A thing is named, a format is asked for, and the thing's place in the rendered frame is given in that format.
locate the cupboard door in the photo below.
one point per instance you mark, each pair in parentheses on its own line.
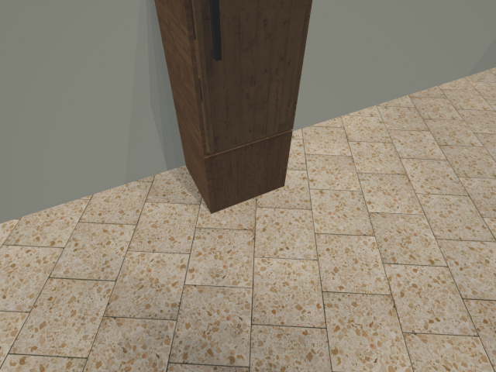
(251,92)

